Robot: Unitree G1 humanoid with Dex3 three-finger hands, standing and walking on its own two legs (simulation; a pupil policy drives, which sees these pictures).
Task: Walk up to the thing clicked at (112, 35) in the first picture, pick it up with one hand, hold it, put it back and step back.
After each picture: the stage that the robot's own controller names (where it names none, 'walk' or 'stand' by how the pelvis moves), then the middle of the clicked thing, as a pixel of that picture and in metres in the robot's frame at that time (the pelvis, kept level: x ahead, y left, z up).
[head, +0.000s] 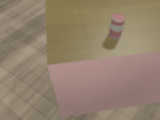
stand; (116, 26) +0.71 -0.16 -0.03
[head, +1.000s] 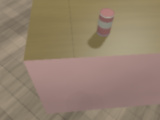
sink last; (105, 22) +0.66 -0.07 +0.00
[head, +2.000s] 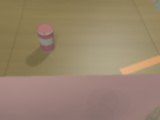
rise first; (46, 38) +0.56 +0.17 -0.01
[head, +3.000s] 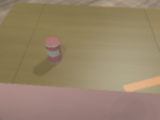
stand; (53, 50) +0.54 +0.16 -0.03
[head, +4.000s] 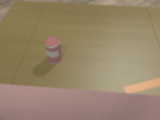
stand; (53, 50) +0.53 +0.16 -0.04
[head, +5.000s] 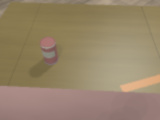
stand; (49, 51) +0.53 +0.17 -0.04
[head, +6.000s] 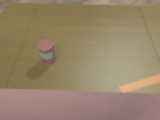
stand; (47, 52) +0.52 +0.18 -0.04
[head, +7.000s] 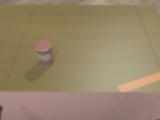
rise first; (45, 53) +0.51 +0.20 -0.03
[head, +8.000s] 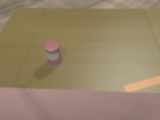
go down; (53, 53) +0.53 +0.19 -0.03
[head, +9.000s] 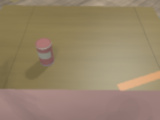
go down; (45, 52) +0.53 +0.18 -0.02
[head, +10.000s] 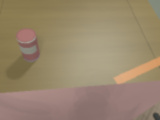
go down; (29, 45) +0.50 +0.18 +0.00
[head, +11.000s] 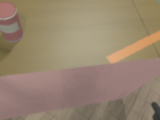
close in; (9, 23) +0.53 +0.19 +0.04
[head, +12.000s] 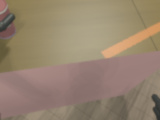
close; (0, 19) +0.54 +0.20 +0.05
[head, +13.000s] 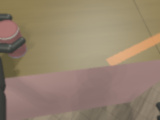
lift; (12, 40) +0.47 +0.19 +0.04
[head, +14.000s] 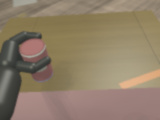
lift; (38, 61) +0.33 +0.15 +0.18
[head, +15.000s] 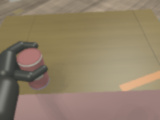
hold; (34, 70) +0.33 +0.16 +0.14
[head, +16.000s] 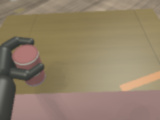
hold; (30, 66) +0.32 +0.17 +0.15
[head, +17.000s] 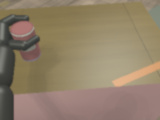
crouch; (27, 42) +0.43 +0.18 +0.15
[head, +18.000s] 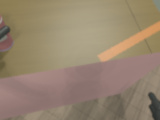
lower; out of the picture +0.51 +0.20 +0.02
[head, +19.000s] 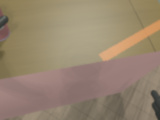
lower; out of the picture +0.53 +0.20 +0.05
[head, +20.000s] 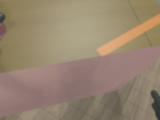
lower; out of the picture +0.54 +0.20 +0.05
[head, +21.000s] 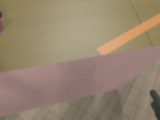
lower; out of the picture +0.54 +0.20 +0.06
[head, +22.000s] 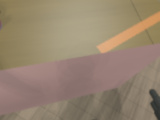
rest; out of the picture +0.55 +0.21 +0.06
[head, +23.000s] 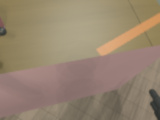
withdraw; out of the picture +0.54 +0.20 +0.06
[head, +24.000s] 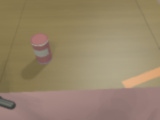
sink last; (42, 49) +0.50 +0.18 +0.01
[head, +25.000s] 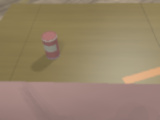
stand; (51, 45) +0.56 +0.19 +0.01
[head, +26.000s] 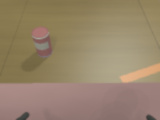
stand; (42, 42) +0.53 +0.19 +0.01
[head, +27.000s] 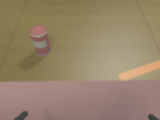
stand; (40, 41) +0.54 +0.20 +0.02
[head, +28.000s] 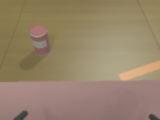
stand; (40, 41) +0.53 +0.20 +0.03
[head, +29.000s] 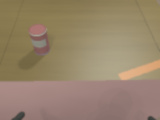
stand; (40, 40) +0.53 +0.19 +0.03
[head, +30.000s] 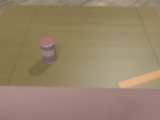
stand; (48, 50) +0.55 +0.18 -0.03
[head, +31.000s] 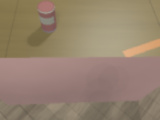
walk; (47, 17) +0.61 +0.15 -0.01
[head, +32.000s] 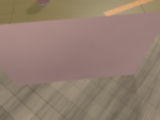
walk; out of the picture +0.84 +0.26 -0.01
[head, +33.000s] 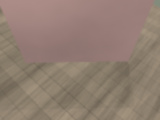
stand; out of the picture +1.16 +0.20 -0.01
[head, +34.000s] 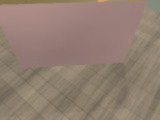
stand; out of the picture +1.14 +0.25 -0.03
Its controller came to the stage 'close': yes
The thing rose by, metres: 0.21
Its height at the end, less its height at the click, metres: +0.00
